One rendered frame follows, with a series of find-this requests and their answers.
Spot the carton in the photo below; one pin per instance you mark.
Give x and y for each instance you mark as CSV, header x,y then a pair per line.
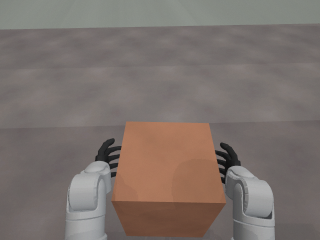
x,y
168,182

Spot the left robot hand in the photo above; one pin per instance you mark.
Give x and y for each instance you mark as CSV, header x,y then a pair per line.
x,y
103,154

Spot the right robot forearm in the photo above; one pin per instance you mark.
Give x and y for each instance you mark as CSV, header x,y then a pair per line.
x,y
253,205

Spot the right robot hand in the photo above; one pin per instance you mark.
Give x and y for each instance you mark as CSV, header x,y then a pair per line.
x,y
230,157

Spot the left robot forearm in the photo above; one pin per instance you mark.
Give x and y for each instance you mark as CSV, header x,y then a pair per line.
x,y
86,203

